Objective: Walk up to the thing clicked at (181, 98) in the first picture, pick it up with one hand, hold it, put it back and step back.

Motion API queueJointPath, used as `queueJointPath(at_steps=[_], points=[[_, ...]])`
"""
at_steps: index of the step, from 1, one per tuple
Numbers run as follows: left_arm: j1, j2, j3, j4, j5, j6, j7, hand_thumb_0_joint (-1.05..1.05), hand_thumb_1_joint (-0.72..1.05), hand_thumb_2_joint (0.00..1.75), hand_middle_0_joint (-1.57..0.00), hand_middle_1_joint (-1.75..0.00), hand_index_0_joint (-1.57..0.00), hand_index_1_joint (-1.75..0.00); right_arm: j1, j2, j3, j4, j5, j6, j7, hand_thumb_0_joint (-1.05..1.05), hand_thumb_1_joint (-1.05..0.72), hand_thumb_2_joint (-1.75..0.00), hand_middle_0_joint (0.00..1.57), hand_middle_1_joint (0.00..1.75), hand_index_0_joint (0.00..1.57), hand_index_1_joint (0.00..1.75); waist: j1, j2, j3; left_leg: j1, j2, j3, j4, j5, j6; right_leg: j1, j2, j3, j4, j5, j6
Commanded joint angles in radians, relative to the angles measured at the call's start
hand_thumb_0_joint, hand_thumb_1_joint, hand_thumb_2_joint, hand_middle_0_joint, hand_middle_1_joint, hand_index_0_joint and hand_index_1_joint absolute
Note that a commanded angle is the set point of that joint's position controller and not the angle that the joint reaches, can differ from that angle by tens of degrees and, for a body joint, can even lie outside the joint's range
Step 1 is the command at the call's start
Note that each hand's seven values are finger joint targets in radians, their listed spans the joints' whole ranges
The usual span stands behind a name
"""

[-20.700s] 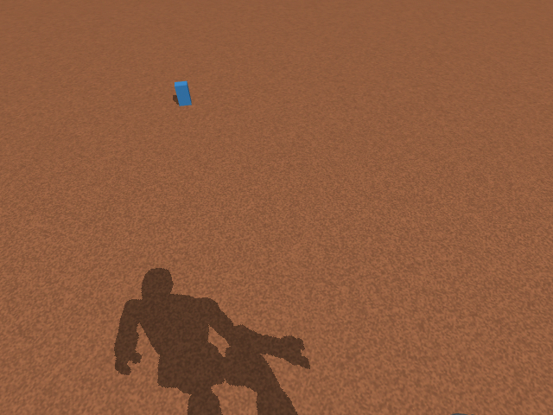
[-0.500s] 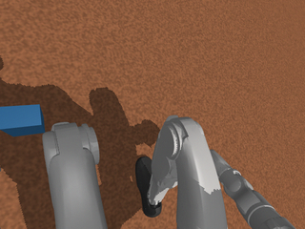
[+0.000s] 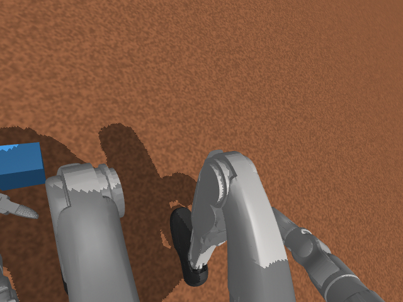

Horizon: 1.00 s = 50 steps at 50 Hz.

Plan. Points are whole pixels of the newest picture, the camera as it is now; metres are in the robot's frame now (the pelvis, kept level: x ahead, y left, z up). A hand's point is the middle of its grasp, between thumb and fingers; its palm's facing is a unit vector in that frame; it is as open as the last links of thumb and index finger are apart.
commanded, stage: close in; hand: left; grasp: from the side
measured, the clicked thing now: (19, 168) +0.37 +0.27 -0.21
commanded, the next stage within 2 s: rest palm in 0.32 s
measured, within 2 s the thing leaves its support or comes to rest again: leaves its support in 1.90 s
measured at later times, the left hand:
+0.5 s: hand (13, 171) +0.35 +0.27 -0.15, palm faces +0.22 -0.98 +0.01, open 17.7 cm
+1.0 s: hand (9, 168) +0.35 +0.28 -0.16, palm faces +0.25 -0.97 +0.00, open 15.6 cm
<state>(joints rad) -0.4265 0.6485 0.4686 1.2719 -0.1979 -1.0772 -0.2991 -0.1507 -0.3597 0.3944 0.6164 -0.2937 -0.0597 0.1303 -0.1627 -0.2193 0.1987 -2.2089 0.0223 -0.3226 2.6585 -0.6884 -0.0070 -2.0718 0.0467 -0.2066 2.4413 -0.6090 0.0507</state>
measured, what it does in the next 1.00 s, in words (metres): stands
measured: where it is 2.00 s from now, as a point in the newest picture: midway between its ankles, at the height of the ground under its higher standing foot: (144, 279)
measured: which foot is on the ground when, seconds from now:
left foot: down 0.00-1.00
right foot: down 0.00-1.00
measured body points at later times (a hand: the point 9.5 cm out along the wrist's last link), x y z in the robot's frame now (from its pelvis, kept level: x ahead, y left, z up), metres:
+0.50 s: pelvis +0.00 +0.00 +0.00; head +0.18 +0.18 +0.36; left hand +0.33 +0.32 -0.15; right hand +0.21 -0.23 -0.04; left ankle +0.09 +0.12 -0.24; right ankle +0.14 -0.12 -0.24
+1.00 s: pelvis +0.00 +0.00 +0.00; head +0.19 +0.19 +0.35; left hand +0.34 +0.33 -0.16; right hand +0.21 -0.23 -0.03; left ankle +0.09 +0.13 -0.24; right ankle +0.14 -0.12 -0.24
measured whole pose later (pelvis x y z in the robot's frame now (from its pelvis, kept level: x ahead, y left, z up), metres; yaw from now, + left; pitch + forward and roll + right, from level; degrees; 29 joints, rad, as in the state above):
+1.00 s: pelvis +0.00 +0.00 +0.00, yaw -1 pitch +10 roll -16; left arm -0.41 0.68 0.43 1.28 -0.16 -1.16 -0.14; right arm -0.19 -0.37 0.44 0.60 -0.33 -0.04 0.16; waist -0.17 -0.26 0.25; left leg -2.19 0.02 -0.37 2.68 -0.70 -0.02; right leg -2.05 0.06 -0.24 2.44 -0.60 0.06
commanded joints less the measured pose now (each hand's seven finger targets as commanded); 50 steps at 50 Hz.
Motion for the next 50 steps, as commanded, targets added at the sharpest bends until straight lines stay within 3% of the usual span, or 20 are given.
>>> queueJointPath(at_steps=[1,3,4,13,15,16,24,27,31,32,36,39,45,49,50], points=[[-0.165,0.161,0.015,-0.144,0.001,-0.086,0.032,0.00,-0.61,0.00,-0.03,-0.11,-0.08,-0.06,-0.024,-0.327,-0.118,-0.055,-0.004,-0.010,-0.015,0.00,-0.92,-0.89,0.20,0.30,0.20,0.30,-0.046,0.423,-0.490,0.311,0.023,0.111,-0.353,-0.033,-0.007,0.185,0.038,-0.100,-0.189,0.035,-0.066],[-0.158,0.148,0.009,-0.138,0.010,-0.094,0.045,0.00,-0.61,0.00,-0.04,-0.10,-0.08,-0.06,-0.020,-0.333,-0.120,-0.047,-0.008,-0.006,-0.013,0.00,-0.93,-0.89,0.20,0.30,0.20,0.30,-0.049,0.442,-0.491,0.344,0.026,0.099,-0.365,-0.009,-0.017,0.178,0.033,-0.101,-0.175,0.052,-0.066],[-0.158,0.171,0.020,-0.165,0.015,-0.101,0.051,0.00,-0.61,0.01,-0.04,-0.11,-0.08,-0.07,-0.021,-0.337,-0.121,-0.055,-0.013,-0.006,-0.012,0.00,-0.93,-0.90,0.20,0.30,0.20,0.30,-0.045,0.458,-0.515,0.359,0.027,0.096,-0.362,0.009,-0.019,0.187,0.037,-0.104,-0.168,0.067,-0.068],[-0.135,0.110,-0.045,-0.154,0.023,-0.106,0.085,0.00,-0.61,0.03,-0.03,-0.10,-0.07,-0.07,-0.020,-0.342,-0.119,-0.047,-0.018,0.002,-0.001,0.00,-0.93,-0.90,0.20,0.30,0.20,0.30,-0.066,0.460,-0.480,0.344,0.023,0.087,-0.363,0.000,-0.021,0.184,0.034,-0.110,-0.168,0.077,-0.067],[-0.128,0.129,-0.034,-0.164,0.021,-0.108,0.095,0.00,-0.61,0.04,-0.03,-0.10,-0.06,-0.07,-0.028,-0.341,-0.118,-0.053,-0.015,0.000,0.002,0.00,-0.93,-0.90,0.20,0.30,0.20,0.30,-0.051,0.438,-0.482,0.324,0.020,0.097,-0.354,-0.019,-0.015,0.193,0.037,-0.107,-0.180,0.062,-0.067],[-0.133,0.118,-0.041,-0.160,0.020,-0.111,0.098,0.00,-0.61,0.03,-0.03,-0.10,-0.06,-0.06,-0.028,-0.340,-0.116,-0.056,-0.016,0.001,0.003,0.00,-0.93,-0.90,0.20,0.30,0.20,0.30,-0.062,0.430,-0.480,0.317,0.018,0.096,-0.350,-0.021,-0.013,0.198,0.037,-0.108,-0.182,0.063,-0.065],[-0.113,0.105,-0.048,-0.163,0.024,-0.128,0.135,0.00,-0.61,0.07,-0.04,-0.07,-0.06,-0.05,-0.033,-0.334,-0.114,-0.054,-0.020,-0.004,0.011,0.00,-0.92,-0.90,0.20,0.30,0.20,0.30,-0.054,0.412,-0.495,0.322,0.019,0.099,-0.340,0.009,-0.013,0.217,0.044,-0.106,-0.183,0.087,-0.067],[-0.127,0.148,-0.029,-0.171,0.034,-0.137,0.143,0.00,-0.61,0.08,-0.04,-0.07,-0.06,-0.05,-0.033,-0.340,-0.111,-0.051,-0.023,-0.002,0.007,0.00,-0.92,-0.90,0.20,0.30,0.20,0.30,-0.054,0.432,-0.495,0.335,0.023,0.098,-0.338,0.022,-0.015,0.218,0.043,-0.106,-0.179,0.097,-0.068],[-0.135,0.127,-0.056,-0.157,0.046,-0.141,0.144,0.00,-0.61,0.08,-0.04,-0.06,-0.05,-0.05,-0.034,-0.345,-0.108,-0.047,-0.029,0.005,0.008,0.00,-0.92,-0.90,0.20,0.30,0.20,0.30,-0.071,0.451,-0.485,0.362,0.030,0.076,-0.355,0.032,-0.025,0.199,0.042,-0.119,-0.164,0.105,-0.070],[-0.109,0.128,-0.040,-0.147,0.042,-0.141,0.144,0.00,-0.61,0.09,-0.04,-0.07,-0.06,-0.06,-0.033,-0.346,-0.107,-0.048,-0.032,0.005,0.010,0.00,-0.91,-0.90,0.20,0.30,0.20,0.30,-0.065,0.454,-0.500,0.379,0.030,0.075,-0.352,0.049,-0.027,0.212,0.043,-0.119,-0.162,0.117,-0.069],[-0.104,0.127,-0.059,-0.129,0.044,-0.136,0.141,0.00,-0.61,0.10,-0.05,-0.07,-0.06,-0.06,-0.041,-0.348,-0.103,-0.047,-0.031,0.008,0.008,0.00,-0.91,-0.90,0.20,0.30,0.20,0.30,-0.068,0.441,-0.472,0.354,0.029,0.079,-0.345,0.031,-0.022,0.206,0.044,-0.119,-0.171,0.107,-0.068],[-0.108,0.145,-0.027,-0.128,0.031,-0.142,0.146,0.00,-0.50,0.18,-0.22,-0.23,-0.24,-0.21,-0.044,-0.351,-0.096,-0.054,-0.031,0.007,0.008,0.00,-0.92,-0.90,0.20,0.30,0.20,0.30,-0.068,0.433,-0.476,0.355,0.029,0.073,-0.345,0.035,-0.023,0.223,0.044,-0.124,-0.173,0.108,-0.065],[-0.127,0.160,-0.024,-0.120,0.033,-0.146,0.148,0.00,-0.29,0.31,-0.33,-0.34,-0.35,-0.32,-0.034,-0.352,-0.084,-0.055,-0.038,0.014,0.006,0.00,-0.91,-0.90,0.20,0.30,0.20,0.30,-0.076,0.456,-0.484,0.371,0.033,0.061,-0.349,0.050,-0.027,0.224,0.047,-0.132,-0.164,0.123,-0.067],[-0.160,0.161,-0.029,-0.116,0.037,-0.149,0.157,0.00,-0.22,0.36,-0.38,-0.38,-0.40,-0.36,-0.040,-0.361,-0.082,-0.063,-0.043,0.020,0.006,0.00,-0.91,-0.90,0.20,0.30,0.20,0.30,-0.091,0.448,-0.446,0.361,0.038,0.054,-0.354,0.012,-0.026,0.209,0.045,-0.136,-0.171,0.096,-0.065],[-0.154,0.168,-0.024,-0.108,0.037,-0.149,0.157,0.00,-0.21,0.36,-0.39,-0.39,-0.41,-0.37,-0.046,-0.361,-0.082,-0.060,-0.042,0.019,0.006,0.00,-0.90,-0.90,0.20,0.30,0.20,0.30,-0.083,0.450,-0.434,0.356,0.039,0.053,-0.356,0.000,-0.025,0.197,0.047,-0.134,-0.170,0.087,-0.065]])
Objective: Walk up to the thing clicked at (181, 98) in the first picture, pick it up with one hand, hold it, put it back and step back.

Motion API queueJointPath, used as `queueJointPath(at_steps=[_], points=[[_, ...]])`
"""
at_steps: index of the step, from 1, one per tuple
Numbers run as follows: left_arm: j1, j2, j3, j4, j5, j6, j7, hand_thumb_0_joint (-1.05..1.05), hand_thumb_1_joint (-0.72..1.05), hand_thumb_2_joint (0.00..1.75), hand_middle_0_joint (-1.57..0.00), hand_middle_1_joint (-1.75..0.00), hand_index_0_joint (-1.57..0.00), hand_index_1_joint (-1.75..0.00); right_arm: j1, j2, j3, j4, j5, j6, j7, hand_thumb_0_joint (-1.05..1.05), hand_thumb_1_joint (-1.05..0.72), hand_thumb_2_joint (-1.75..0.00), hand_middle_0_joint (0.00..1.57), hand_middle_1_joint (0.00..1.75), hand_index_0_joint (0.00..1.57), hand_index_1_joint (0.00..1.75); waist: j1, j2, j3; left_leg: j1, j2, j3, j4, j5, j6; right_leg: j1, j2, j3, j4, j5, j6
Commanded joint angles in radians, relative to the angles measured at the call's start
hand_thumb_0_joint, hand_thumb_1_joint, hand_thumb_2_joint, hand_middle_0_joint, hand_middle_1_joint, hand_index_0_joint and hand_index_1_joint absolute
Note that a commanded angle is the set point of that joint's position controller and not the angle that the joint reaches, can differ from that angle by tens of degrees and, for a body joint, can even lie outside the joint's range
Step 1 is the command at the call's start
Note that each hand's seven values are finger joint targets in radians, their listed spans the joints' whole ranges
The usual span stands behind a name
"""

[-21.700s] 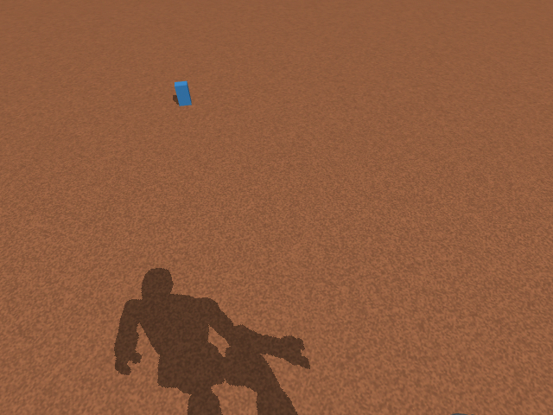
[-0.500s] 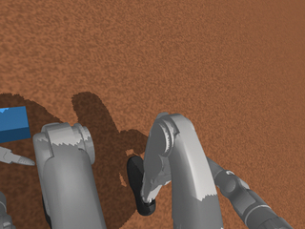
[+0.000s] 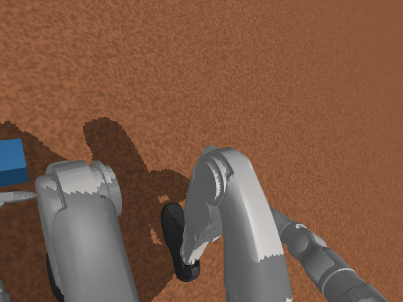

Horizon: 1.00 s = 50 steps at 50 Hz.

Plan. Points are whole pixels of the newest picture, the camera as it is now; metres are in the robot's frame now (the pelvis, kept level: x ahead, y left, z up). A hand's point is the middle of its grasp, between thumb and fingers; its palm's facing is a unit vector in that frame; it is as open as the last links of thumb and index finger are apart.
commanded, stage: close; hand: left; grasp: from the side
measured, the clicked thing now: out of the picture +0.36 +0.27 -0.20
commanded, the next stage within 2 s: settle in 0.62 s
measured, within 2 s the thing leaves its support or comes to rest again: leaves its support in 0.90 s
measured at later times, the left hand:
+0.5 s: hand out of the picture +0.36 +0.29 -0.16, palm faces +0.32 -0.95 +0.01, open 10.7 cm
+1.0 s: hand out of the picture +0.36 +0.28 -0.15, palm faces +0.32 -0.95 +0.00, open 9.4 cm
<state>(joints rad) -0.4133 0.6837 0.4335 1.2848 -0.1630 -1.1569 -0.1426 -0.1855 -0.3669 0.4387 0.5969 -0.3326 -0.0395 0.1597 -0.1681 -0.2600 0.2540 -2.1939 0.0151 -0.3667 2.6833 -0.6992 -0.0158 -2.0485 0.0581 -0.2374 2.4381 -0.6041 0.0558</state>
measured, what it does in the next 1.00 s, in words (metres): stands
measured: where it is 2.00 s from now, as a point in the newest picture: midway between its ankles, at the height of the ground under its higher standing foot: (136, 277)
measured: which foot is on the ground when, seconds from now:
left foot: down 0.00-1.00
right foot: down 0.00-1.00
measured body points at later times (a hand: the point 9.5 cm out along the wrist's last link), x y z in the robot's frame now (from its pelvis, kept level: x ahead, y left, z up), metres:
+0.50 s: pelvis +0.00 +0.00 +0.00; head +0.19 +0.20 +0.35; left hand +0.34 +0.33 -0.16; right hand +0.20 -0.23 -0.02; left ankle +0.09 +0.12 -0.24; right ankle +0.14 -0.12 -0.24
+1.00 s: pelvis +0.00 +0.00 +0.00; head +0.19 +0.20 +0.35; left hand +0.33 +0.33 -0.15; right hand +0.20 -0.23 -0.02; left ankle +0.09 +0.12 -0.24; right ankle +0.14 -0.12 -0.24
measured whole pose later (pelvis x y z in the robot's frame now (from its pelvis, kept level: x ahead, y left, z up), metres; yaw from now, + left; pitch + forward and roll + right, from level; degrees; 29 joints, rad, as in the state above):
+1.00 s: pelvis +0.00 +0.00 +0.00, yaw -1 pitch +10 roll -17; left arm -0.40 0.67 0.43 1.19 -0.12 -1.14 -0.02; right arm -0.17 -0.36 0.42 0.59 -0.34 -0.03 0.18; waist -0.16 -0.26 0.26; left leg -2.19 0.02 -0.38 2.68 -0.70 -0.01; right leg -2.04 0.06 -0.25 2.42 -0.60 0.06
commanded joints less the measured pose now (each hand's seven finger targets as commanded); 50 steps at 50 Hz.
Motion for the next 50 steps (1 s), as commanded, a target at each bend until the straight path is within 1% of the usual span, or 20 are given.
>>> queueJointPath(at_steps=[1,5,9,10,15,18,20,22,24,27,30,32,35,36,37,38,41,46,49,50], points=[[-0.168,0.134,0.016,-0.103,0.001,-0.068,0.005,0.00,-0.19,0.39,-0.42,-0.42,-0.44,-0.40,-0.011,-0.355,-0.123,-0.042,-0.004,-0.002,-0.023,0.00,-0.90,-0.90,0.20,0.30,0.20,0.30,-0.083,0.496,-0.482,0.341,0.045,0.096,-0.381,0.013,-0.018,0.178,0.034,-0.106,-0.165,0.084,-0.068],[-0.169,0.154,0.035,-0.102,0.000,-0.080,0.018,0.00,-0.08,0.44,-0.49,-0.47,-0.51,-0.45,-0.010,-0.353,-0.112,-0.052,-0.009,-0.001,-0.022,0.00,-0.90,-0.90,0.20,0.30,0.20,0.30,-0.083,0.468,-0.496,0.323,0.044,0.097,-0.369,0.004,-0.012,0.201,0.037,-0.109,-0.177,0.079,-0.065],[-0.166,0.141,0.018,-0.091,0.004,-0.080,0.029,0.00,0.05,0.53,-0.57,-0.55,-0.58,-0.53,0.002,-0.353,-0.107,-0.047,-0.015,-0.001,-0.020,0.00,-0.90,-0.89,0.20,0.30,0.20,0.30,-0.089,0.482,-0.509,0.338,0.045,0.098,-0.361,0.043,-0.013,0.216,0.044,-0.110,-0.173,0.110,-0.068],[-0.177,0.145,0.026,-0.086,0.002,-0.083,0.034,0.00,0.08,0.54,-0.59,-0.56,-0.61,-0.54,-0.009,-0.356,-0.106,-0.048,-0.013,-0.001,-0.021,0.00,-0.90,-0.89,0.20,0.30,0.20,0.30,-0.092,0.471,-0.483,0.325,0.046,0.093,-0.365,0.028,-0.013,0.203,0.041,-0.114,-0.175,0.100,-0.065],[-0.169,0.155,0.033,-0.086,0.014,-0.088,0.060,0.00,0.20,0.62,-0.65,-0.62,-0.67,-0.61,-0.001,-0.357,-0.104,-0.050,-0.021,0.003,-0.017,0.00,-0.89,-0.89,0.20,0.30,0.20,0.30,-0.089,0.495,-0.494,0.341,0.048,0.088,-0.370,0.031,-0.016,0.212,0.044,-0.117,-0.171,0.102,-0.067],[-0.186,0.169,0.042,-0.072,0.017,-0.087,0.073,0.00,0.16,0.66,-0.74,-0.70,-0.75,-0.69,0.001,-0.360,-0.099,-0.049,-0.023,0.006,-0.018,0.00,-0.89,-0.89,0.20,0.30,0.20,0.30,-0.101,0.489,-0.481,0.337,0.051,0.084,-0.367,0.035,-0.015,0.211,0.045,-0.120,-0.172,0.107,-0.064],[-0.183,0.160,0.028,-0.071,0.023,-0.087,0.077,0.00,0.15,0.69,-0.77,-0.74,-0.78,-0.73,-0.008,-0.360,-0.101,-0.051,-0.021,0.008,-0.018,0.00,-0.90,-0.89,0.20,0.30,0.20,0.30,-0.100,0.485,-0.466,0.335,0.053,0.080,-0.375,0.021,-0.016,0.193,0.045,-0.123,-0.172,0.094,-0.066],[-0.194,0.151,0.030,-0.063,0.020,-0.088,0.084,0.00,0.18,0.73,-0.81,-0.78,-0.82,-0.76,-0.002,-0.358,-0.094,-0.049,-0.025,0.010,-0.016,0.00,-0.90,-0.89,0.20,0.30,0.20,0.30,-0.115,0.474,-0.458,0.328,0.053,0.075,-0.371,0.018,-0.015,0.204,0.044,-0.126,-0.177,0.098,-0.060],[-0.197,0.185,0.045,-0.069,0.030,-0.090,0.090,0.00,0.18,0.74,-0.82,-0.79,-0.84,-0.78,-0.006,-0.361,-0.098,-0.051,-0.025,0.011,-0.018,0.00,-0.89,-0.89,0.20,0.30,0.20,0.30,-0.100,0.477,-0.456,0.317,0.055,0.076,-0.374,-0.008,-0.012,0.193,0.044,-0.124,-0.179,0.074,-0.063],[-0.176,0.150,0.018,-0.085,0.035,-0.087,0.091,0.00,0.20,0.79,-0.88,-0.86,-0.89,-0.84,0.001,-0.358,-0.102,-0.048,-0.028,0.011,-0.014,0.00,-0.89,-0.89,0.20,0.30,0.20,0.30,-0.098,0.498,-0.473,0.341,0.054,0.077,-0.375,0.022,-0.016,0.203,0.047,-0.123,-0.171,0.102,-0.064],[-0.173,0.147,0.020,-0.091,0.033,-0.085,0.097,0.00,0.23,0.82,-0.92,-0.90,-0.94,-0.88,0.000,-0.362,-0.106,-0.049,-0.025,0.010,-0.014,0.00,-0.89,-0.89,0.20,0.30,0.20,0.30,-0.099,0.506,-0.463,0.341,0.054,0.068,-0.385,0.020,-0.021,0.185,0.045,-0.129,-0.164,0.101,-0.065],[-0.154,0.114,0.001,-0.079,0.033,-0.084,0.103,0.00,0.27,0.84,-0.93,-0.91,-0.95,-0.89,0.001,-0.362,-0.108,-0.047,-0.025,0.010,-0.009,0.00,-0.89,-0.89,0.20,0.30,0.20,0.30,-0.107,0.489,-0.465,0.344,0.052,0.063,-0.383,0.033,-0.021,0.195,0.045,-0.133,-0.165,0.113,-0.063],[-0.150,0.130,0.005,-0.100,0.032,-0.085,0.109,0.00,0.23,0.86,-0.97,-0.94,-0.99,-0.92,-0.001,-0.362,-0.112,-0.047,-0.022,0.010,-0.008,0.00,-0.89,-0.89,0.20,0.30,0.20,0.30,-0.094,0.493,-0.467,0.345,0.052,0.068,-0.382,0.033,-0.020,0.188,0.045,-0.127,-0.165,0.110,-0.065],[-0.154,0.113,-0.010,-0.094,0.034,-0.086,0.108,0.00,0.25,0.86,-0.97,-0.94,-0.99,-0.93,-0.006,-0.364,-0.114,-0.046,-0.022,0.010,-0.006,0.00,-0.89,-0.89,0.20,0.30,0.20,0.30,-0.105,0.488,-0.452,0.342,0.052,0.063,-0.388,0.023,-0.021,0.178,0.042,-0.131,-0.163,0.104,-0.064],[-0.147,0.118,0.004,-0.093,0.030,-0.086,0.112,0.00,0.22,0.94,-1.03,-1.02,-1.03,-1.01,-0.003,-0.364,-0.114,-0.048,-0.022,0.010,-0.006,0.00,-0.93,-0.90,0.20,0.30,0.20,0.30,-0.102,0.484,-0.460,0.340,0.051,0.066,-0.383,0.015,-0.020,0.188,0.045,-0.130,-0.169,0.098,-0.063],[-0.162,0.115,-0.008,-0.106,0.034,-0.088,0.112,0.00,0.25,1.00,-1.07,-1.09,-1.07,-1.09,-0.012,-0.363,-0.117,-0.047,-0.020,0.009,-0.005,0.00,-0.93,-0.90,0.20,0.30,0.20,0.30,-0.104,0.482,-0.439,0.328,0.052,0.068,-0.386,0.000,-0.019,0.176,0.041,-0.128,-0.172,0.088,-0.061],[-0.165,0.147,0.004,-0.154,0.049,-0.087,0.113,0.00,0.25,1.04,-1.12,-1.15,-1.13,-1.15,-0.001,-0.355,-0.122,-0.041,-0.022,0.010,-0.004,0.00,-0.93,-0.90,0.20,0.30,0.20,0.30,-0.088,0.520,-0.473,0.347,0.051,0.075,-0.393,0.002,-0.020,0.194,0.041,-0.119,-0.170,0.086,-0.063],[-0.140,0.143,0.028,-0.234,0.038,-0.067,0.118,0.00,0.19,1.05,-1.16,-1.19,-1.17,-1.19,0.012,-0.350,-0.140,-0.045,-0.014,0.009,0.000,0.00,-0.93,-0.90,0.20,0.30,0.20,0.30,-0.065,0.546,-0.533,0.368,0.048,0.092,-0.397,0.038,-0.021,0.197,0.042,-0.108,-0.166,0.110,-0.069],[-0.121,0.121,0.010,-0.292,0.043,-0.040,0.121,0.00,0.21,1.09,-1.18,-1.23,-1.19,-1.23,0.024,-0.340,-0.161,-0.042,-0.003,0.012,0.001,0.00,-0.93,-0.90,0.20,0.30,0.20,0.30,-0.053,0.557,-0.567,0.384,0.047,0.103,-0.404,0.048,-0.022,0.190,0.039,-0.098,-0.170,0.122,-0.071],[-0.135,0.115,-0.001,-0.331,0.042,-0.032,0.116,0.00,0.20,1.10,-1.19,-1.24,-1.20,-1.24,0.029,-0.340,-0.169,-0.043,-0.001,0.013,0.000,0.00,-0.92,-0.90,0.20,0.30,0.20,0.30,-0.058,0.568,-0.581,0.390,0.046,0.111,-0.403,0.052,-0.021,0.193,0.039,-0.092,-0.178,0.125,-0.072]])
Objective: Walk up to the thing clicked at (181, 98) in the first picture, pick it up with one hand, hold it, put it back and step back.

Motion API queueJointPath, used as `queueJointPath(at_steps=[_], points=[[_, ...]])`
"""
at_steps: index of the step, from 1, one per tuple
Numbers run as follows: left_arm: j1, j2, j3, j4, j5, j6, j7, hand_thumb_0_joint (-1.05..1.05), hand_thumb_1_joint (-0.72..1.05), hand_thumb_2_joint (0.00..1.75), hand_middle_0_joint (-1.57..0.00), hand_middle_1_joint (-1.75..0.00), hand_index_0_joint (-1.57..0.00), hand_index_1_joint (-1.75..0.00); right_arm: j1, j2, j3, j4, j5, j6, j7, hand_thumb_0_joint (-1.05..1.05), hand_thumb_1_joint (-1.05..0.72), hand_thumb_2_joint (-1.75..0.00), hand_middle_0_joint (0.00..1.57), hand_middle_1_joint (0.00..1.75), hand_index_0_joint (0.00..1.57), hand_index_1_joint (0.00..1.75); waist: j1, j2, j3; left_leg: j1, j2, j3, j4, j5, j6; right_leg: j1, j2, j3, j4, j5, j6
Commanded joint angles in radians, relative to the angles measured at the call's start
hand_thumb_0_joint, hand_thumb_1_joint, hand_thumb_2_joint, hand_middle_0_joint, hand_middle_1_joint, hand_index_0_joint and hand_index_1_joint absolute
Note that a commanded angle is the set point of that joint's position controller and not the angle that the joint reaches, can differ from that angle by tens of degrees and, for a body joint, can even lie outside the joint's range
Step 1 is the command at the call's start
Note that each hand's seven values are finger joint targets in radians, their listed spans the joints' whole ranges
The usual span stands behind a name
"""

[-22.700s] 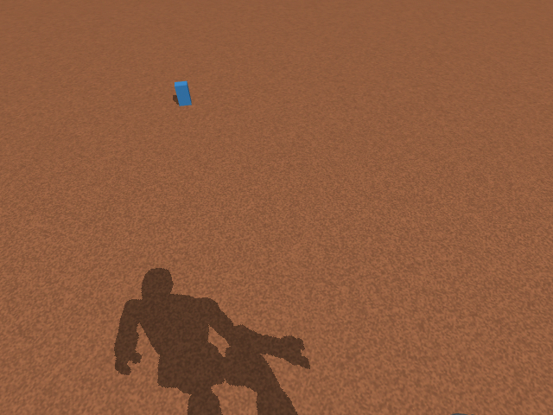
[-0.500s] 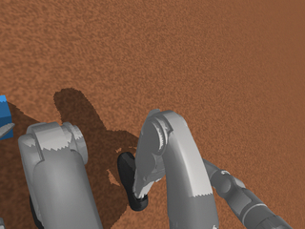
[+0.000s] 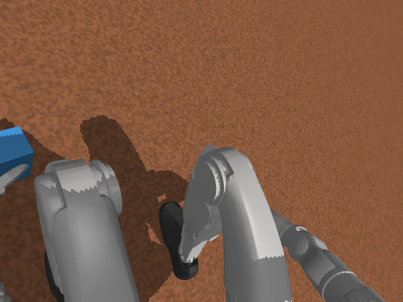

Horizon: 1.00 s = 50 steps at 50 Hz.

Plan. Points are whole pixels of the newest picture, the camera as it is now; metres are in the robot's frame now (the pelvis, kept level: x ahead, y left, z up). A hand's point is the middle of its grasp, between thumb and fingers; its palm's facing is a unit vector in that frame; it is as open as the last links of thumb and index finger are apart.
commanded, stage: settle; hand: left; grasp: from the side
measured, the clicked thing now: out of the picture +0.36 +0.27 -0.19
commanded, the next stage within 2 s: hold in 1.72 s
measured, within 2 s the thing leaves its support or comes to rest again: neither
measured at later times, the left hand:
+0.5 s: hand out of the picture +0.33 +0.30 -0.04, palm faces +0.31 -0.95 -0.05, open 9.5 cm
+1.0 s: hand out of the picture +0.34 +0.29 +0.04, palm faces +0.31 -0.95 -0.08, open 9.5 cm
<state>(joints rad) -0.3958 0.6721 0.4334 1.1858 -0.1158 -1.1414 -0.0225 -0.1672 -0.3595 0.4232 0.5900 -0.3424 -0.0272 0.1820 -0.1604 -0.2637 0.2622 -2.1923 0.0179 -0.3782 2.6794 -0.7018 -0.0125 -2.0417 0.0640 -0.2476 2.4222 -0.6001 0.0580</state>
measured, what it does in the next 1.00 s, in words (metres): rises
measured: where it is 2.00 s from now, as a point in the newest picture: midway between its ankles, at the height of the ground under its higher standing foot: (135, 275)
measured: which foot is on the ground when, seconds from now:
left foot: down 0.00-1.00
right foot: down 0.00-1.00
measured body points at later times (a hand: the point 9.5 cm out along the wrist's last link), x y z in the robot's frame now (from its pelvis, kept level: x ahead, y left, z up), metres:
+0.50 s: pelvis +0.01 -0.01 +0.03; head +0.16 +0.14 +0.43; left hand +0.31 +0.35 -0.03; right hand +0.25 -0.22 -0.04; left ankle +0.09 +0.12 -0.24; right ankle +0.15 -0.12 -0.24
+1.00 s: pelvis +0.02 -0.02 +0.07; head +0.20 +0.06 +0.47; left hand +0.31 +0.34 +0.04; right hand +0.26 -0.24 -0.05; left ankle +0.09 +0.12 -0.24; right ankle +0.15 -0.12 -0.24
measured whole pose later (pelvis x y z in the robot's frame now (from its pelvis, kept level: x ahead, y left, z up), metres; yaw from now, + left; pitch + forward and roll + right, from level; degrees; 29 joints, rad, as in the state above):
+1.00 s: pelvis +0.02 -0.02 +0.07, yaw +10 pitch +29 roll -6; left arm -0.30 0.36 0.34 0.64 -0.20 -0.67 -0.23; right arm 0.00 -0.30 0.02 0.67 -0.06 0.01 0.09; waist -0.04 -0.02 -0.10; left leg -2.19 0.03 -0.13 2.37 -0.69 -0.03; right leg -2.14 -0.01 -0.07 2.31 -0.68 0.01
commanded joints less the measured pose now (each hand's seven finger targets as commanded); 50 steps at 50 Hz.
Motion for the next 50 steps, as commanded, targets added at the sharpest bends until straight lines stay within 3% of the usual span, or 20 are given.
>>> queueJointPath(at_steps=[1,3,6,8,14,16,19,24,26,29,32,34,35,38,39,41,43,44,48,50], points=[[-0.154,0.126,-0.004,-0.252,-0.004,-0.040,-0.007,0.00,0.21,1.10,-1.20,-1.24,-1.21,-1.25,0.016,-0.347,-0.162,-0.032,0.014,0.001,-0.023,0.00,-0.93,-0.90,0.20,0.30,0.20,0.30,-0.065,0.597,-0.586,0.387,0.041,0.124,-0.410,0.046,-0.026,0.179,0.029,-0.080,-0.157,0.117,-0.076],[-0.120,0.112,-0.017,-0.287,0.001,-0.010,-0.013,0.00,0.19,1.09,-1.21,-1.26,-1.22,-1.26,0.024,-0.338,-0.179,-0.030,0.028,0.002,-0.024,0.00,-0.93,-0.90,0.20,0.30,0.20,0.30,-0.039,0.591,-0.603,0.387,0.040,0.129,-0.422,0.049,-0.024,0.162,0.028,-0.073,-0.157,0.116,-0.080],[-0.085,0.069,-0.034,-0.326,-0.013,0.029,-0.020,0.00,0.17,1.09,-1.21,-1.27,-1.23,-1.27,0.044,-0.326,-0.201,-0.032,0.045,0.006,-0.024,0.00,-0.93,-0.90,0.20,0.30,0.20,0.30,-0.035,0.568,-0.628,0.359,0.031,0.145,-0.420,0.060,-0.017,0.175,0.025,-0.059,-0.169,0.126,-0.080],[-0.094,0.067,-0.018,-0.366,-0.024,0.054,-0.020,0.00,0.15,1.09,-1.21,-1.28,-1.23,-1.27,0.051,-0.322,-0.221,-0.037,0.062,0.005,-0.025,0.00,-0.92,-0.90,0.20,0.30,0.20,0.30,-0.020,0.558,-0.629,0.351,0.030,0.143,-0.441,0.026,-0.014,0.147,0.020,-0.054,-0.173,0.099,-0.081],[-0.088,0.000,-0.073,-0.490,-0.032,0.135,-0.056,0.00,0.14,1.08,-1.22,-1.29,-1.24,-1.28,0.073,-0.289,-0.283,-0.036,0.111,0.005,-0.031,0.00,-0.92,-0.90,0.20,0.30,0.20,0.30,0.006,0.535,-0.660,0.299,0.016,0.179,-0.470,-0.056,0.005,0.119,0.011,-0.017,-0.208,0.032,-0.083],[-0.068,0.007,-0.066,-0.560,-0.036,0.167,-0.069,0.00,0.10,1.08,-1.22,-1.30,-1.24,-1.29,0.095,-0.276,-0.305,-0.033,0.131,0.006,-0.037,0.00,-0.92,-0.90,0.20,0.30,0.20,0.30,0.042,0.547,-0.719,0.334,0.015,0.188,-0.487,-0.034,0.004,0.119,0.009,-0.002,-0.211,0.046,-0.089],[-0.077,-0.038,-0.090,-0.607,-0.042,0.218,-0.084,0.00,0.11,1.08,-1.22,-1.30,-1.24,-1.29,0.115,-0.262,-0.335,-0.033,0.160,0.011,-0.044,0.00,-0.91,-0.90,0.20,0.30,0.20,0.30,0.038,0.543,-0.737,0.340,0.012,0.195,-0.519,-0.032,0.006,0.099,0.000,0.013,-0.220,0.041,-0.092],[-0.043,-0.053,-0.076,-0.672,-0.055,0.285,-0.110,0.00,0.08,1.08,-1.22,-1.31,-1.24,-1.30,0.138,-0.230,-0.379,-0.027,0.203,0.019,-0.059,0.00,-0.91,-0.89,0.20,0.30,0.20,0.30,0.082,0.509,-0.777,0.338,0.004,0.228,-0.539,-0.019,0.014,0.091,-0.006,0.043,-0.249,0.031,-0.097],[-0.076,-0.091,-0.108,-0.693,-0.059,0.305,-0.123,0.00,0.11,1.10,-1.21,-1.32,-1.24,-1.31,0.150,-0.226,-0.395,-0.026,0.214,0.021,-0.062,0.00,-0.90,-0.89,0.20,0.30,0.20,0.30,0.066,0.514,-0.793,0.356,0.003,0.229,-0.553,-0.022,0.014,0.086,-0.011,0.050,-0.258,0.025,-0.099],[-0.044,-0.084,-0.073,-0.688,-0.068,0.329,-0.131,0.00,0.11,1.11,-1.23,-1.33,-1.25,-1.32,0.170,-0.209,-0.411,-0.015,0.230,0.022,-0.069,0.00,-0.90,-0.89,0.20,0.30,0.20,0.30,0.086,0.465,-0.817,0.346,-0.002,0.248,-0.550,0.007,0.020,0.111,-0.014,0.066,-0.275,0.034,-0.097],[-0.067,-0.098,-0.080,-0.736,-0.079,0.344,-0.153,0.00,0.11,1.12,-1.22,-1.34,-1.25,-1.33,0.170,-0.194,-0.428,-0.026,0.244,0.021,-0.075,0.00,-0.90,-0.89,0.20,0.30,0.20,0.30,0.095,0.440,-0.864,0.344,-0.007,0.273,-0.554,0.023,0.023,0.139,-0.018,0.082,-0.296,0.025,-0.098],[-0.004,-0.097,-0.063,-0.663,-0.079,0.368,-0.166,0.00,0.15,1.13,-1.22,-1.34,-1.25,-1.33,0.179,-0.181,-0.432,-0.014,0.252,0.021,-0.080,0.00,-0.90,-0.89,0.20,0.30,0.20,0.30,0.100,0.403,-0.859,0.322,-0.009,0.288,-0.554,0.015,0.029,0.168,-0.019,0.093,-0.320,0.008,-0.093],[-0.044,-0.115,-0.082,-0.692,-0.081,0.370,-0.171,0.00,0.15,1.13,-1.22,-1.34,-1.25,-1.33,0.178,-0.181,-0.439,-0.021,0.255,0.021,-0.083,0.00,-0.90,-0.89,0.20,0.30,0.20,0.30,0.089,0.381,-0.853,0.300,-0.011,0.293,-0.556,0.002,0.033,0.172,-0.021,0.097,-0.331,-0.003,-0.091],[-0.084,-0.100,-0.053,-0.752,-0.097,0.372,-0.182,0.00,0.18,1.14,-1.23,-1.35,-1.26,-1.33,0.180,-0.173,-0.455,-0.026,0.264,0.013,-0.092,0.00,-0.90,-0.89,0.20,0.30,0.20,0.30,0.111,0.375,-0.905,0.309,-0.015,0.313,-0.559,0.021,0.035,0.214,-0.028,0.121,-0.355,0.000,-0.089],[-0.043,-0.098,-0.034,-0.727,-0.099,0.379,-0.185,0.00,0.18,1.14,-1.23,-1.35,-1.26,-1.33,0.194,-0.172,-0.458,-0.019,0.269,0.012,-0.092,0.00,-0.90,-0.89,0.20,0.30,0.20,0.30,0.121,0.367,-0.920,0.327,-0.013,0.313,-0.567,0.039,0.033,0.218,-0.029,0.121,-0.348,0.010,-0.090],[-0.025,-0.124,-0.042,-0.677,-0.100,0.392,-0.193,0.00,0.17,1.14,-1.25,-1.36,-1.27,-1.35,0.186,-0.154,-0.455,-0.022,0.275,0.009,-0.096,0.00,-0.90,-0.89,0.20,0.30,0.20,0.30,0.121,0.328,-0.889,0.297,-0.013,0.323,-0.568,0.026,0.037,0.215,-0.031,0.133,-0.369,-0.007,-0.088],[-0.095,-0.103,-0.030,-0.767,-0.105,0.385,-0.197,0.00,0.19,1.16,-1.25,-1.36,-1.28,-1.35,0.199,-0.156,-0.470,-0.017,0.277,0.006,-0.103,0.00,-0.90,-0.89,0.20,0.30,0.20,0.30,0.127,0.353,-0.936,0.325,-0.013,0.329,-0.576,0.034,0.037,0.232,-0.036,0.144,-0.379,0.000,-0.089],[-0.042,-0.109,-0.027,-0.731,-0.102,0.396,-0.202,0.00,0.19,1.15,-1.26,-1.36,-1.29,-1.35,0.203,-0.148,-0.468,-0.016,0.280,0.004,-0.105,0.00,-0.90,-0.89,0.20,0.30,0.20,0.30,0.134,0.359,-0.947,0.344,-0.014,0.331,-0.586,0.046,0.035,0.237,-0.037,0.144,-0.379,0.007,-0.091],[-0.066,-0.139,-0.043,-0.739,-0.098,0.413,-0.218,0.00,0.20,1.14,-1.26,-1.36,-1.28,-1.34,0.223,-0.142,-0.479,-0.006,0.284,-0.002,-0.112,0.00,-0.89,-0.89,0.20,0.30,0.20,0.30,0.125,0.347,-0.957,0.371,-0.009,0.331,-0.595,0.090,0.034,0.243,-0.039,0.149,-0.383,0.047,-0.093],[-0.059,-0.117,-0.017,-0.747,-0.098,0.419,-0.218,0.00,0.21,1.14,-1.26,-1.35,-1.28,-1.34,0.230,-0.141,-0.486,-0.008,0.286,-0.002,-0.117,0.00,-0.90,-0.89,0.20,0.30,0.20,0.30,0.136,0.347,-0.987,0.398,-0.009,0.334,-0.603,0.120,0.036,0.266,-0.042,0.154,-0.393,0.070,-0.090]])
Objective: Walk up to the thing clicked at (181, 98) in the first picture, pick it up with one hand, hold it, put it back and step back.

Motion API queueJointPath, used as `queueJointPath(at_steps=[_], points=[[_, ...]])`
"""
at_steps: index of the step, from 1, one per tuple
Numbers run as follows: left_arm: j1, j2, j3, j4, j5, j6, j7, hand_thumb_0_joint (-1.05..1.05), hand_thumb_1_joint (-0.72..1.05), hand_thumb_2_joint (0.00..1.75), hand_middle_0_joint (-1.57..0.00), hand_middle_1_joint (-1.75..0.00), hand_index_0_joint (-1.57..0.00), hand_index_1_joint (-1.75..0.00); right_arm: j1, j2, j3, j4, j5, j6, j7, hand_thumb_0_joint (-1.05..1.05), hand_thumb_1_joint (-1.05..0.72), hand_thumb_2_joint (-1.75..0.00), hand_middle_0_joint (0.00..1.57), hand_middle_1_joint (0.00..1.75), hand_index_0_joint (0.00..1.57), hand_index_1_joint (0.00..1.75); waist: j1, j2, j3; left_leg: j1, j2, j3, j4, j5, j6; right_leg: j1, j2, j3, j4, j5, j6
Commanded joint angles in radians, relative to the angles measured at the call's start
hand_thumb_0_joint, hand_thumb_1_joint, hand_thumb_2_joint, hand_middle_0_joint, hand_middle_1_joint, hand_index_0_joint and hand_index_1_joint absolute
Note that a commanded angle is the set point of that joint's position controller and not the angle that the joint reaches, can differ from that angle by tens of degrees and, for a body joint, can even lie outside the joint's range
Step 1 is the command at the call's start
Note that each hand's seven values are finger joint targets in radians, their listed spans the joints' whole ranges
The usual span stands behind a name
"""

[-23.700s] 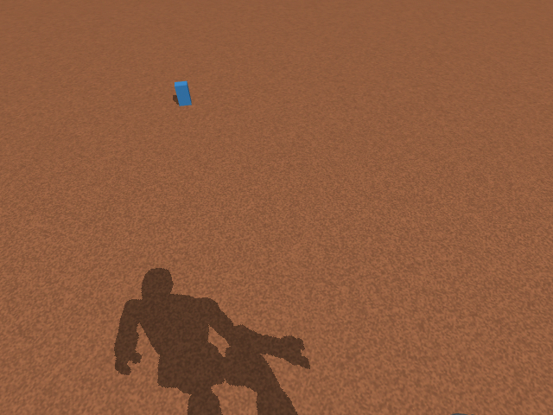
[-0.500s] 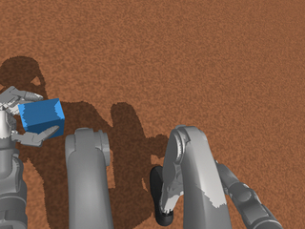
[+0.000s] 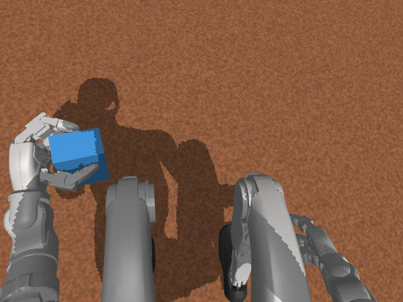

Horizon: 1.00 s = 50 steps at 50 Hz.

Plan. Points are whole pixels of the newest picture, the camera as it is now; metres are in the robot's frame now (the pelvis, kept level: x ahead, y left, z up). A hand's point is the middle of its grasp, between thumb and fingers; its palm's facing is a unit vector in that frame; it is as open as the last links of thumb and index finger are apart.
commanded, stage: settle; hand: left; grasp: from the side
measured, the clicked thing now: (83, 160) +0.36 +0.24 -0.07
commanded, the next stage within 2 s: hold in 0.72 s
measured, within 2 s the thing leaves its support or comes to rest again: neither
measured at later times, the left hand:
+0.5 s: hand (61, 147) +0.36 +0.25 +0.01, palm faces +0.13 -0.99 -0.08, open 9.5 cm
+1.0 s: hand (54, 145) +0.36 +0.25 +0.03, palm faces +0.12 -0.99 -0.06, open 9.5 cm
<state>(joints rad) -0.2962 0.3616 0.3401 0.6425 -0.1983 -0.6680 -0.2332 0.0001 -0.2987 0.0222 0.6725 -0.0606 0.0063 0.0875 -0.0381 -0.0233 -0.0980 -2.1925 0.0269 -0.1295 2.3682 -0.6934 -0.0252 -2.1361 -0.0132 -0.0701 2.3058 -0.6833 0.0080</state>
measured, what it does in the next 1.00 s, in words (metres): stands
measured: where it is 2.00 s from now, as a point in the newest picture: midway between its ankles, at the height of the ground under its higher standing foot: (189, 280)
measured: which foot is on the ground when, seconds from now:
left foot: down 0.00-1.00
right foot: down 0.00-1.00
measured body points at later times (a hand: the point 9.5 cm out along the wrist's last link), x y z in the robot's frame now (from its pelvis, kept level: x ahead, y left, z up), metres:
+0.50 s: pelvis +0.00 +0.00 +0.03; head +0.19 +0.04 +0.44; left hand +0.35 +0.30 +0.01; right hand +0.20 -0.25 -0.09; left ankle +0.09 +0.13 -0.31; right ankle +0.10 -0.12 -0.31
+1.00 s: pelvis +0.00 +0.00 +0.05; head +0.18 +0.04 +0.46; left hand +0.34 +0.30 +0.04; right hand +0.20 -0.25 -0.07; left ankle +0.09 +0.13 -0.31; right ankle +0.10 -0.12 -0.31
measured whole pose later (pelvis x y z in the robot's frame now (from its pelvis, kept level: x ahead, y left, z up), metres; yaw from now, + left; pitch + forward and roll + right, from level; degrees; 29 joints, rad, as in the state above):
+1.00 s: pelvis +0.00 +0.00 +0.05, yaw +2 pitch +31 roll -4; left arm -0.30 0.32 0.34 0.61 -0.21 -0.61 -0.30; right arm 0.04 -0.29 -0.01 0.67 -0.03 -0.03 0.05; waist -0.03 -0.01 -0.15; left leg -2.07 0.03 -0.09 2.21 -0.68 -0.02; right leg -2.02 -0.02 -0.04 2.17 -0.69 0.01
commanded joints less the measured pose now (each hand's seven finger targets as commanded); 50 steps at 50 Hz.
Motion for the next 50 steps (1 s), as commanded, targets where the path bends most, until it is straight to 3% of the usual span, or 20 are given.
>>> queueJointPath(at_steps=[1,2,3,12,15,17,18,21,22,28,30,32,33,35,38,42,45,47,49,50], points=[[-0.164,0.188,0.070,-0.208,-0.012,-0.049,-0.010,0.00,0.22,1.13,-1.27,-1.35,-1.29,-1.34,0.066,-0.201,-0.089,-0.086,0.004,-0.038,-0.025,0.00,-0.89,-0.89,0.20,0.30,0.20,0.30,0.013,0.094,-0.616,0.391,-0.017,0.087,-0.295,0.104,0.049,0.354,0.036,-0.021,-0.281,0.144,-0.041],[-0.147,0.161,0.049,-0.190,-0.012,-0.044,-0.014,0.00,0.22,1.15,-1.27,-1.36,-1.29,-1.34,0.065,-0.192,-0.086,-0.090,0.006,-0.038,-0.025,0.00,-0.90,-0.89,0.20,0.30,0.20,0.30,0.006,0.097,-0.610,0.385,-0.018,0.090,-0.300,0.104,0.049,0.368,0.034,-0.017,-0.288,0.145,-0.040],[-0.162,0.171,0.073,-0.204,-0.016,-0.046,-0.016,0.00,0.23,1.16,-1.27,-1.36,-1.29,-1.34,0.068,-0.194,-0.090,-0.089,0.006,-0.040,-0.025,0.00,-0.90,-0.89,0.20,0.30,0.20,0.30,0.011,0.090,-0.621,0.392,-0.018,0.090,-0.301,0.106,0.049,0.366,0.034,-0.016,-0.290,0.146,-0.040],[-0.188,0.151,0.062,-0.196,-0.012,-0.036,-0.027,0.00,0.27,1.19,-1.31,-1.39,-1.33,-1.38,0.072,-0.189,-0.102,-0.084,0.013,-0.053,-0.036,0.00,-0.89,-0.89,0.20,0.30,0.20,0.30,0.011,0.096,-0.586,0.428,-0.018,0.091,-0.352,0.071,0.048,0.342,0.032,-0.015,-0.322,0.100,-0.046],[-0.204,0.163,0.069,-0.228,-0.012,-0.036,-0.033,0.00,0.27,1.17,-1.29,-1.37,-1.31,-1.36,0.078,-0.193,-0.108,-0.089,0.013,-0.056,-0.038,0.00,-0.89,-0.89,0.20,0.30,0.20,0.30,0.021,0.114,-0.631,0.471,-0.018,0.091,-0.356,0.104,0.046,0.348,0.030,-0.014,-0.317,0.129,-0.049],[-0.134,0.128,0.055,-0.128,-0.008,-0.023,-0.038,0.00,0.29,1.18,-1.28,-1.37,-1.30,-1.36,0.072,-0.185,-0.099,-0.096,0.015,-0.055,-0.039,0.00,-0.89,-0.89,0.20,0.30,0.20,0.30,0.005,0.083,-0.585,0.441,-0.019,0.090,-0.366,0.089,0.050,0.357,0.029,-0.017,-0.332,0.115,-0.044],[-0.212,0.164,0.069,-0.228,-0.007,-0.034,-0.036,0.00,0.30,1.19,-1.28,-1.37,-1.30,-1.35,0.083,-0.186,-0.103,-0.090,0.013,-0.057,-0.039,0.00,-0.89,-0.89,0.20,0.30,0.20,0.30,0.014,0.101,-0.628,0.461,-0.019,0.092,-0.366,0.104,0.048,0.369,0.028,-0.014,-0.327,0.130,-0.047],[-0.216,0.166,0.067,-0.249,-0.011,-0.036,-0.039,0.00,0.29,1.18,-1.27,-1.36,-1.29,-1.34,0.080,-0.186,-0.105,-0.096,0.014,-0.059,-0.041,0.00,-0.89,-0.89,0.20,0.30,0.20,0.30,0.020,0.110,-0.634,0.469,-0.021,0.095,-0.380,0.092,0.048,0.381,0.029,-0.010,-0.340,0.111,-0.047],[-0.160,0.144,0.071,-0.157,-0.017,-0.025,-0.042,0.00,0.29,1.20,-1.28,-1.37,-1.30,-1.36,0.074,-0.182,-0.099,-0.095,0.017,-0.059,-0.041,0.00,-0.89,-0.89,0.20,0.30,0.20,0.30,0.015,0.088,-0.601,0.463,-0.021,0.093,-0.381,0.081,0.050,0.363,0.028,-0.010,-0.344,0.102,-0.046],[-0.193,0.159,0.064,-0.202,-0.012,-0.020,-0.058,0.00,0.31,1.18,-1.25,-1.34,-1.27,-1.33,0.083,-0.186,-0.108,-0.099,0.017,-0.067,-0.046,0.00,-0.88,-0.89,0.20,0.30,0.20,0.30,0.017,0.092,-0.626,0.476,-0.022,0.100,-0.391,0.093,0.051,0.394,0.027,-0.004,-0.362,0.112,-0.046],[-0.165,0.137,0.061,-0.149,-0.016,-0.013,-0.058,0.00,0.32,1.19,-1.24,-1.34,-1.26,-1.32,0.079,-0.180,-0.099,-0.098,0.022,-0.067,-0.046,0.00,-0.88,-0.89,0.20,0.30,0.20,0.30,0.012,0.080,-0.573,0.461,-0.022,0.096,-0.407,0.063,0.052,0.373,0.027,-0.007,-0.372,0.084,-0.047],[-0.240,0.168,0.073,-0.258,-0.020,-0.027,-0.058,0.00,0.33,1.19,-1.23,-1.33,-1.25,-1.32,0.088,-0.187,-0.110,-0.101,0.019,-0.071,-0.047,0.00,-0.88,-0.89,0.20,0.30,0.20,0.30,0.020,0.108,-0.637,0.486,-0.022,0.100,-0.402,0.081,0.051,0.404,0.026,-0.002,-0.371,0.103,-0.047],[-0.187,0.172,0.081,-0.223,-0.017,-0.021,-0.056,0.00,0.33,1.18,-1.25,-1.34,-1.27,-1.33,0.092,-0.183,-0.108,-0.096,0.019,-0.069,-0.048,0.00,-0.88,-0.89,0.20,0.30,0.20,0.30,0.030,0.098,-0.643,0.502,-0.021,0.101,-0.403,0.103,0.050,0.418,0.026,0.000,-0.373,0.118,-0.046],[-0.159,0.139,0.057,-0.163,-0.017,-0.013,-0.062,0.00,0.29,1.18,-1.24,-1.33,-1.26,-1.32,0.078,-0.177,-0.097,-0.097,0.021,-0.073,-0.047,0.00,-0.88,-0.89,0.20,0.30,0.20,0.30,0.012,0.083,-0.573,0.471,-0.022,0.095,-0.414,0.062,0.052,0.373,0.027,-0.005,-0.378,0.080,-0.047],[-0.204,0.158,0.064,-0.232,-0.018,-0.023,-0.062,0.00,0.31,1.18,-1.23,-1.32,-1.24,-1.31,0.095,-0.183,-0.108,-0.095,0.021,-0.074,-0.049,0.00,-0.88,-0.89,0.20,0.30,0.20,0.30,0.022,0.127,-0.646,0.528,-0.020,0.094,-0.422,0.100,0.045,0.403,0.026,-0.006,-0.368,0.117,-0.050],[-0.169,0.137,0.056,-0.166,-0.016,-0.010,-0.067,0.00,0.22,1.10,-1.29,-1.40,-1.32,-1.36,0.090,-0.180,-0.102,-0.094,0.024,-0.076,-0.049,0.00,-0.92,-0.89,0.20,0.30,0.20,0.30,0.014,0.090,-0.580,0.502,-0.020,0.088,-0.436,0.065,0.049,0.373,0.027,-0.010,-0.382,0.086,-0.049],[-0.203,0.155,0.066,-0.255,-0.031,-0.016,-0.071,0.00,0.15,1.10,-1.26,-1.39,-1.31,-1.35,0.099,-0.189,-0.108,-0.100,0.024,-0.077,-0.050,0.00,-0.92,-0.89,0.20,0.30,0.20,0.30,0.025,0.133,-0.661,0.554,-0.022,0.087,-0.444,0.095,0.044,0.410,0.023,-0.008,-0.376,0.115,-0.051],[-0.164,0.153,0.076,-0.237,-0.037,-0.003,-0.065,0.00,0.15,1.12,-1.26,-1.40,-1.31,-1.36,0.100,-0.183,-0.105,-0.105,0.030,-0.079,-0.052,0.00,-0.92,-0.89,0.20,0.30,0.20,0.30,0.031,0.116,-0.644,0.551,-0.023,0.087,-0.456,0.092,0.043,0.410,0.024,-0.007,-0.389,0.106,-0.050],[-0.155,0.112,0.048,-0.219,-0.045,0.006,-0.064,0.00,0.16,1.13,-1.26,-1.40,-1.31,-1.36,0.088,-0.173,-0.098,-0.111,0.034,-0.080,-0.054,0.00,-0.92,-0.89,0.20,0.30,0.20,0.30,0.013,0.075,-0.602,0.524,-0.023,0.087,-0.466,0.057,0.049,0.406,0.025,-0.005,-0.419,0.078,-0.047],[-0.202,0.137,0.052,-0.296,-0.046,0.000,-0.062,0.00,0.17,1.14,-1.27,-1.41,-1.32,-1.37,0.092,-0.172,-0.101,-0.112,0.034,-0.082,-0.055,0.00,-0.92,-0.89,0.20,0.30,0.20,0.30,0.023,0.105,-0.629,0.534,-0.023,0.090,-0.473,0.052,0.047,0.419,0.025,0.000,-0.422,0.074,-0.049]])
